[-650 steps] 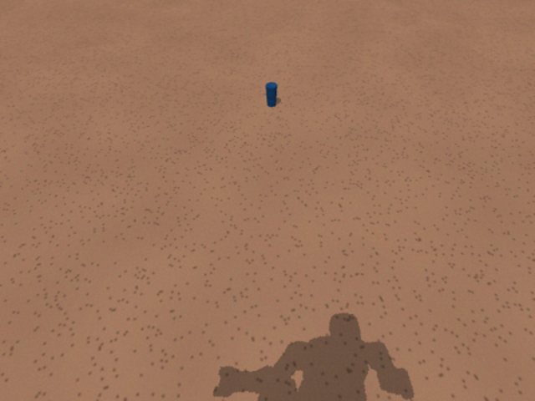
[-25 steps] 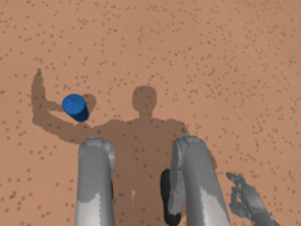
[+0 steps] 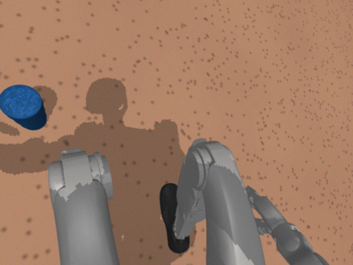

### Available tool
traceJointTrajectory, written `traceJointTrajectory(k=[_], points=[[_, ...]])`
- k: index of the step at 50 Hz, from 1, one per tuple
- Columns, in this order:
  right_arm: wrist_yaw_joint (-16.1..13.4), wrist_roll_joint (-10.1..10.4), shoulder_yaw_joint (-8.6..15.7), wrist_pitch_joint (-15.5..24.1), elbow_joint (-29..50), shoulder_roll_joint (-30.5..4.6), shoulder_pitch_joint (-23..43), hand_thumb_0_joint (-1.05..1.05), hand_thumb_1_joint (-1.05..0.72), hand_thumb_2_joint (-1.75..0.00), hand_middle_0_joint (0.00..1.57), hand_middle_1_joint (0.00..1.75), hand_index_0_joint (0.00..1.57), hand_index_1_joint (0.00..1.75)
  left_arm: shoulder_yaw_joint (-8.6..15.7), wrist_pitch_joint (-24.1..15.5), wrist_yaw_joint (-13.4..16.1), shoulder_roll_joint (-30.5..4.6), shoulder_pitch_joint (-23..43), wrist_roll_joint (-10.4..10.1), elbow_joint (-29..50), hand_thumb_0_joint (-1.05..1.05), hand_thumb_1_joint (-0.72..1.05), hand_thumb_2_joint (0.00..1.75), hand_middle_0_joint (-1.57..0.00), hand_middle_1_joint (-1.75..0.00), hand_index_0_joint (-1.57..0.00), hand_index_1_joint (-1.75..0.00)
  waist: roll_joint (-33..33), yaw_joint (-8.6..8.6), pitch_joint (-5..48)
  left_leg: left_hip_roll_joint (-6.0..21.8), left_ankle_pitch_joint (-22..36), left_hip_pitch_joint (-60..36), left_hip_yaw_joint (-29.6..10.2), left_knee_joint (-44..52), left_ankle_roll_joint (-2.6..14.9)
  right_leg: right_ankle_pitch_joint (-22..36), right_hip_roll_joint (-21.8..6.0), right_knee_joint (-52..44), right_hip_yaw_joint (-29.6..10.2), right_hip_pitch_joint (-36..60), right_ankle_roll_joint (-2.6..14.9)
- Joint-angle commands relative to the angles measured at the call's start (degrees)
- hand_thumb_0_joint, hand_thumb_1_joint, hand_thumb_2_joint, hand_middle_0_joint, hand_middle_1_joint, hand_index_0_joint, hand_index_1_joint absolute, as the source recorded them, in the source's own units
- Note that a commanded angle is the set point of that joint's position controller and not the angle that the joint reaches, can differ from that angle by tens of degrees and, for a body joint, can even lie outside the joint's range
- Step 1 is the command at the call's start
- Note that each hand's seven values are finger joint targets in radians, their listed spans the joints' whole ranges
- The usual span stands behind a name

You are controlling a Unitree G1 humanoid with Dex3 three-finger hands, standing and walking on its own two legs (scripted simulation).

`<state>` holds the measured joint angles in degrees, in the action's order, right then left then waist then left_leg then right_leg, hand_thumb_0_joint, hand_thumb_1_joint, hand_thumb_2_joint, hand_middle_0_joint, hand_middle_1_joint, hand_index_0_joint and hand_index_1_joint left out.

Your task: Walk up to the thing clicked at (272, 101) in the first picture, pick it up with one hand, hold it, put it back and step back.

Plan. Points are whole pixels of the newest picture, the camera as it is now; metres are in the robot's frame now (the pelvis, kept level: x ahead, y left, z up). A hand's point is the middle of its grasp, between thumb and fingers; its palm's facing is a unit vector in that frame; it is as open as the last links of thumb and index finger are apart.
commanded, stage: close in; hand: left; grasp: from the side
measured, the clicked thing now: (28, 111) +0.44 +0.28 -0.24
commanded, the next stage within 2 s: rest palm in 0.70 s
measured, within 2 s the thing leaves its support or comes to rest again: leaves its support in 1.80 s
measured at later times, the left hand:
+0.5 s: hand (4, 118) +0.40 +0.31 -0.18, palm faces +0.26 -0.96 +0.03, open 17.7 cm
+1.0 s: hand (25, 117) +0.42 +0.28 -0.21, palm faces +0.29 -0.96 +0.01, open 15.9 cm
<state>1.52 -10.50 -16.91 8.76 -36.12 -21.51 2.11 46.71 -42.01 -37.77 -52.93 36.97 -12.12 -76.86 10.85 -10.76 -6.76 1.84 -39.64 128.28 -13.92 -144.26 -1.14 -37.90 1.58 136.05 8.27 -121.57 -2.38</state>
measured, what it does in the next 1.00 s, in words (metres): stands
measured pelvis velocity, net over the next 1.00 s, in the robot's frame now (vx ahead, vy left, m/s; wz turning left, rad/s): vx -0.01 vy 0.02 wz -0.09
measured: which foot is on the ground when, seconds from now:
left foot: down 0.00-1.00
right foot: down 0.00-1.00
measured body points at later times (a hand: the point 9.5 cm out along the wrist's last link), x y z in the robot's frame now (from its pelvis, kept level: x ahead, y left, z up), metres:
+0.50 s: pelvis -0.01 +0.01 -0.03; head +0.20 +0.18 +0.32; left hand +0.38 +0.36 -0.18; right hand +0.16 -0.24 -0.06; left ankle +0.08 +0.13 -0.28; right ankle +0.12 -0.12 -0.28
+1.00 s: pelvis -0.01 +0.02 -0.03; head +0.22 +0.20 +0.30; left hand +0.39 +0.33 -0.21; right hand +0.14 -0.24 -0.06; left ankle +0.08 +0.13 -0.28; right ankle +0.12 -0.12 -0.28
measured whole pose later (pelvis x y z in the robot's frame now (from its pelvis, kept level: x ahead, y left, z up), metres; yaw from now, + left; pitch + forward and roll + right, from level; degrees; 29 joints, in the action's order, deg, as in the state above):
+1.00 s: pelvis -0.01 +0.02 -0.03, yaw -5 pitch +10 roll -18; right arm 7.7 -21.3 -30.0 0.4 -31.9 -22.1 9.8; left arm 31.0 -65.0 -5.5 -47.7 34.0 -7.2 -83.9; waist 16.5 -13.8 -17.7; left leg 1.4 -40.4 126.8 -22.2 -153.9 0.0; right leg -35.5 4.8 138.8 13.9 -116.9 -4.6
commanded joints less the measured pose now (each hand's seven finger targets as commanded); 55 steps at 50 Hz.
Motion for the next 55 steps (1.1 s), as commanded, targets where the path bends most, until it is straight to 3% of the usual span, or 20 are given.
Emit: traceJointTrajectory(k=[1, 2, 5, 6, 9, 12, 17, 20, 23, 27, 28, 29, 31, 37, 40, 43, 46, 49, 55], points=[[-0.6, -1.9, 4.4, -1.1, 2.2, -18.5, -3.5, 0.00, -0.93, -0.91, 0.20, 0.30, 0.20, 0.30, 0.9, -7.7, 2.4, -21.3, 8.9, -0.3, 10.2, 0.00, -0.61, 0.03, -0.08, -0.11, -0.07, -0.11, -33.7, 0.56, 37.7, 2.6, 11.1, -33.0, 5.2, 17.0, -0.38, 9.2, 1.9, -9.0, 4.9, 13.9, 4.13], [-0.6, -2.3, 4.3, -1.4, 2.0, -18.7, -2.5, 0.00, -0.93, -0.91, 0.20, 0.30, 0.20, 0.30, -0.4, -8.4, 2.7, -19.2, 7.3, -0.1, 9.2, 0.00, -0.61, 0.04, -0.07, -0.11, -0.06, -0.11, -34.6, 0.34, 36.1, 2.8, 11.0, -33.4, 4.6, 17.3, -0.70, 9.1, 1.9, -8.1, 5.4, 12.3, 4.22], [-0.1, -3.3, 3.3, -2.1, 1.9, -18.9, -1.5, 0.00, -0.93, -0.91, 0.20, 0.30, 0.20, 0.30, -6.0, -9.9, 3.8, -11.7, 8.5, -0.3, 7.5, 0.00, -0.61, 0.04, -0.07, -0.11, -0.07, -0.12, -33.0, -2.94, 33.3, 2.9, 11.5, -32.5, 3.2, 15.7, -0.97, 10.4, 2.0, -7.8, 6.8, 11.9, 4.03], [0.1, -3.5, 2.8, -2.2, 2.0, -18.8, -1.2, 0.00, -0.94, -0.91, 0.20, 0.30, 0.20, 0.30, -6.7, -10.5, 4.6, -10.9, 8.7, -0.4, 7.1, 0.00, -0.61, 0.00, -0.07, -0.09, -0.07, -0.09, -31.4, -3.48, 32.4, 2.9, 11.4, -31.4, 3.0, 15.1, -0.83, 10.6, 2.1, -7.8, 7.1, 12.5, 3.88], [0.8, -4.1, 1.6, -2.8, 2.5, -19.8, 0.2, 0.00, -0.95, -0.91, 0.20, 0.30, 0.20, 0.30, -6.9, -12.8, 7.5, -10.6, 8.6, -1.0, 6.8, 0.00, -0.61, 0.00, -0.07, -0.09, -0.07, -0.09, -29.1, -4.09, 31.3, 2.8, 10.9, -29.9, 1.9, 13.9, -0.69, 10.9, 2.3, -7.2, 8.2, 14.0, 3.41], [1.6, -4.9, 0.6, -3.6, 2.9, -20.3, 1.5, 0.00, -0.95, -0.91, 0.20, 0.30, 0.20, 0.30, -5.7, -15.3, 11.5, -10.8, 8.2, -0.9, 5.8, 0.00, -0.61, 0.00, -0.07, -0.09, -0.08, -0.09, -28.5, -3.28, 29.5, 2.9, 10.2, -28.8, 1.1, 13.3, -0.87, 10.4, 2.6, -6.5, 8.9, 14.4, 3.30], [2.9, -6.4, -1.0, -4.9, 3.2, -20.2, 2.6, 0.00, -0.95, -0.91, 0.20, 0.30, 0.20, 0.30, -5.1, -18.5, 18.5, -11.1, 6.8, 1.6, 4.7, 0.00, -0.61, 0.02, -0.06, -0.08, -0.07, -0.08, -29.6, -3.10, 26.3, 2.6, 7.0, -25.5, 1.3, 12.7, -0.84, 9.0, 3.0, -6.5, 9.5, 16.1, 3.16], [3.4, -7.2, -1.3, -5.6, 3.7, -20.2, 3.7, 0.00, -0.94, -0.91, 0.20, 0.30, 0.20, 0.30, -8.5, -19.8, 20.4, -8.1, 7.4, 3.2, 4.0, 0.00, -0.60, 0.03, -0.06, -0.08, -0.06, -0.07, -29.6, -5.38, 24.2, 2.7, 5.7, -24.7, 0.9, 12.8, -0.84, 9.0, 3.1, -6.8, 10.0, 15.3, 3.16], [3.8, -8.0, -1.6, -6.2, 4.0, -20.3, 4.5, 0.00, -0.94, -0.91, 0.20, 0.30, 0.20, 0.30, -11.4, -20.6, 21.5, -6.3, 6.3, 3.9, 3.9, 0.00, -0.56, 0.03, -0.05, -0.06, -0.05, -0.06, -28.3, -6.13, 23.4, 2.8, 4.0, -23.4, 0.7, 12.4, -0.53, 8.2, 3.4, -7.2, 10.2, 15.4, 3.04], [4.3, -8.1, -2.1, -6.4, 4.5, -20.9, 4.9, 0.00, -0.94, -0.91, 0.20, 0.30, 0.20, 0.30, -15.3, -21.6, 22.6, -1.5, 8.1, 2.3, 2.7, 0.00, -0.58, 0.03, -0.05, -0.07, -0.05, -0.06, -25.0, -8.49, 22.0, 2.6, 2.1, -22.7, -0.9, 12.1, -0.32, 7.6, 3.6, -7.3, 11.1, 14.6, 2.60], [4.4, -8.1, -2.3, -6.4, 4.4, -21.0, 5.1, 0.00, -0.93, -0.91, 0.20, 0.30, 0.20, 0.30, -15.3, -22.0, 23.2, -2.3, 7.9, 2.1, 2.6, 0.00, -0.60, 0.04, -0.05, -0.07, -0.05, -0.06, -24.5, -7.78, 21.7, 2.5, 0.8, -21.6, -0.7, 11.7, -0.02, 6.9, 3.8, -7.4, 11.0, 14.7, 2.57], [4.4, -8.1, -2.6, -6.4, 4.6, -20.9, 5.4, 0.00, -0.93, -0.91, 0.20, 0.30, 0.20, 0.30, -15.7, -22.3, 23.6, -1.1, 8.2, 1.5, 2.3, 0.00, -0.61, 0.03, -0.05, -0.07, -0.05, -0.06, -23.6, -8.38, 22.0, 2.5, 1.6, -22.1, -1.2, 11.5, -0.09, 7.6, 3.7, -7.2, 11.2, 14.9, 2.36], [4.5, -8.3, -3.1, -6.6, 4.7, -21.0, 5.5, 0.00, -0.93, -0.91, 0.20, 0.30, 0.20, 0.30, -16.0, -23.1, 24.6, -1.9, 8.5, 1.8, 1.3, 0.00, -0.61, 0.04, -0.05, -0.07, -0.05, -0.06, -23.5, -8.36, 21.0, 2.6, 1.1, -21.9, -1.9, 11.6, -0.13, 7.3, 3.8, -6.8, 11.4, 14.9, 2.29], [4.7, -9.3, -4.9, -7.8, 5.5, -21.0, 6.8, 0.00, -0.92, -0.90, 0.20, 0.30, 0.20, 0.30, -14.4, -25.7, 28.4, -5.6, 7.9, 3.7, -0.6, 0.00, -0.53, 0.10, -0.05, -0.09, -0.05, -0.08, -25.9, -7.17, 18.7, 2.9, 1.7, -21.9, -2.6, 12.0, -0.65, 7.5, 4.2, -6.0, 11.8, 15.2, 2.56], [4.9, -10.1, -5.0, -8.4, 5.8, -21.1, 7.3, 0.00, -0.91, -0.91, 0.20, 0.30, 0.20, 0.30, -13.5, -26.6, 30.4, -5.7, 6.9, 4.6, -0.1, 0.00, -0.43, 0.14, -0.10, -0.08, -0.08, -0.09, -28.0, -6.74, 18.1, 3.2, 2.4, -23.4, -2.9, 12.6, -1.15, 8.0, 4.1, -5.6, 12.0, 15.3, 2.64], [5.0, -10.5, -5.4, -8.8, 5.7, -21.2, 7.3, 0.00, -0.90, -0.91, 0.20, 0.30, 0.20, 0.30, -14.2, -27.2, 31.3, -5.0, 6.7, 5.0, -0.1, 0.00, -0.36, 0.20, -0.15, -0.14, -0.13, -0.15, -27.8, -7.95, 19.0, 3.2, 4.2, -24.0, -2.8, 11.8, -1.09, 9.8, 4.4, -5.8, 12.2, 16.7, 2.54], [5.0, -10.8, -5.7, -8.9, 5.4, -21.0, 7.1, 0.00, -0.90, -0.90, 0.20, 0.30, 0.20, 0.30, -15.6, -27.3, 32.1, -4.7, 7.8, 5.4, 0.6, 0.00, -0.17, 0.32, -0.32, -0.30, -0.31, -0.30, -27.5, -8.73, 20.1, 3.3, 4.9, -24.2, -2.6, 10.9, -0.83, 11.0, 4.6, -6.1, 12.1, 17.6, 2.41], [5.1, -10.7, -5.7, -8.8, 4.9, -21.0, 7.1, 0.00, -0.90, -0.90, 0.20, 0.30, 0.20, 0.30, -17.4, -27.4, 32.8, -3.2, 9.7, 5.0, 1.5, 0.00, -0.10, 0.36, -0.35, -0.33, -0.34, -0.34, -26.2, -10.03, 20.2, 3.1, 5.3, -23.5, -2.7, 9.9, -0.46, 11.9, 4.7, -6.4, 12.2, 17.8, 2.15], [5.3, -10.8, -6.1, -9.4, 4.7, -21.3, 6.6, 0.00, -0.88, -0.90, 0.20, 0.30, 0.20, 0.30, -18.1, -27.2, 34.4, -3.7, 10.4, 5.9, -0.1, 0.00, 0.09, 0.51, -0.47, -0.46, -0.46, -0.46, -26.9, -10.36, 20.4, 3.5, 5.7, -25.1, -4.5, 11.0, -1.10, 12.1, 4.8, -5.6, 13.2, 17.2, 2.26]])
